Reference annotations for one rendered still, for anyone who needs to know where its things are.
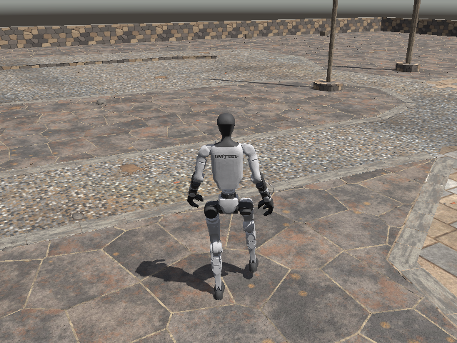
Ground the robot right hand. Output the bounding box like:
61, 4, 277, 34
258, 198, 274, 216

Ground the left robot upper arm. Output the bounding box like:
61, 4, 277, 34
193, 144, 212, 183

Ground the left robot shin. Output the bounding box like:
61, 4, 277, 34
210, 243, 222, 290

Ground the robot left hand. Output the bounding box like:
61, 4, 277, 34
187, 194, 204, 208

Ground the robot torso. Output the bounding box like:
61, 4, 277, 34
211, 141, 243, 214

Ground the right robot upper arm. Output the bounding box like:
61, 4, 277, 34
241, 144, 262, 184

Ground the robot right forearm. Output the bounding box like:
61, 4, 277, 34
256, 172, 271, 202

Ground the robot left forearm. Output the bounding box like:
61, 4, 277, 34
189, 172, 201, 197

